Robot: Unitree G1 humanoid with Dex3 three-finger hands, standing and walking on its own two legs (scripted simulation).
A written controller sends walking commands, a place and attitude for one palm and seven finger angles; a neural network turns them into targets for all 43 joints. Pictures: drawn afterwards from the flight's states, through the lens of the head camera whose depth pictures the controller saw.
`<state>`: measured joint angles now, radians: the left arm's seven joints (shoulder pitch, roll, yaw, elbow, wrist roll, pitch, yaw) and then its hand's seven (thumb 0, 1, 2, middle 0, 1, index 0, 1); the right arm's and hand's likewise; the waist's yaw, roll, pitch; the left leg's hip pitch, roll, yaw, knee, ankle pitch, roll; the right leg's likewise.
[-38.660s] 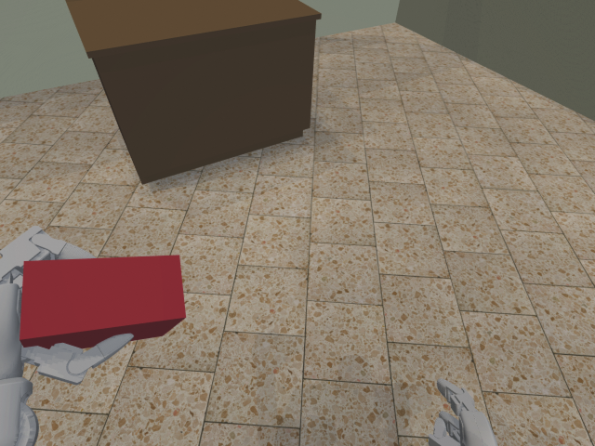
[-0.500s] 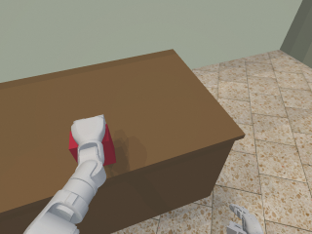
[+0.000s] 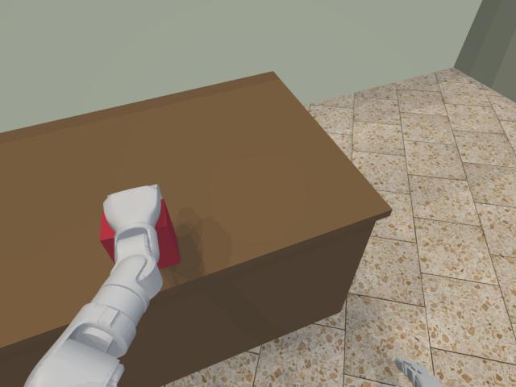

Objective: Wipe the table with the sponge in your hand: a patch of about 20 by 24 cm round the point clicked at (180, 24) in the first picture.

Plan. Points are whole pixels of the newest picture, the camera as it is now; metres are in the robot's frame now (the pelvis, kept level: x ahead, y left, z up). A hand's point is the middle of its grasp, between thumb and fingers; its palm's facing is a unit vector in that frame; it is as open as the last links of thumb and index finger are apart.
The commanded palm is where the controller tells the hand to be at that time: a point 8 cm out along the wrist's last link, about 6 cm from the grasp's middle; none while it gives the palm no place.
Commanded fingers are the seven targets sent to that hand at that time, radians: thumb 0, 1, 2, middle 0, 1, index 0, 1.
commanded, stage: wipe back along the third lane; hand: left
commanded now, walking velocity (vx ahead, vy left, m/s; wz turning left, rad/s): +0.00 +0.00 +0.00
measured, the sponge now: (146, 246) +0.36 +0.25 -0.02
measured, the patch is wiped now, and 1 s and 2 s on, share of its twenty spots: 1.00 1.00 1.00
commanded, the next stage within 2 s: slide back across to the middle lane in 0.06 s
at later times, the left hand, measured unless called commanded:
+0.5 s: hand (134, 228) +0.36 +0.25 +0.04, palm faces -0.04 -0.05 -1.00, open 10.0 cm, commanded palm +0.32 +0.26 +0.07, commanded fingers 0.00 0.10 1.30 -1.20 -1.60 -1.20 -1.60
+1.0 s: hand (94, 242) +0.33 +0.31 +0.04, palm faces -0.07 -0.05 -1.00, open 10.0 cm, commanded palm +0.31 +0.31 +0.07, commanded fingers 0.00 0.10 1.30 -1.20 -1.60 -1.20 -1.60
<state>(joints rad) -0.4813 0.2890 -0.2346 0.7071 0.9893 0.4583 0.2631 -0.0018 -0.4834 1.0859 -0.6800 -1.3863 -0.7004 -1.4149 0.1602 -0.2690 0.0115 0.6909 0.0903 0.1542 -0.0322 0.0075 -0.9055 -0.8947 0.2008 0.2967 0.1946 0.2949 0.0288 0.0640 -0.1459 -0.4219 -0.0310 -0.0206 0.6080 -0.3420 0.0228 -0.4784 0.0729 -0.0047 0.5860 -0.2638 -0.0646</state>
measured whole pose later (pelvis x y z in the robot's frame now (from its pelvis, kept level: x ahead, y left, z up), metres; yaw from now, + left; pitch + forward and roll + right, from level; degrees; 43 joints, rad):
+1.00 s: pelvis +0.01 +0.02 +0.01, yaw +0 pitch +7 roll -1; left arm -0.27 0.41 -0.06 0.52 0.99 0.25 0.17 -0.01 -0.50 1.09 -0.71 -1.36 -0.73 -1.39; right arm 0.13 -0.27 0.01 0.67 0.08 0.10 -0.05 0.01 -0.90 -0.89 0.20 0.30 0.20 0.30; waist 0.05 0.06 -0.10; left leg -0.33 -0.04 -0.02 0.55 -0.33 0.05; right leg -0.38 0.06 0.01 0.51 -0.24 -0.04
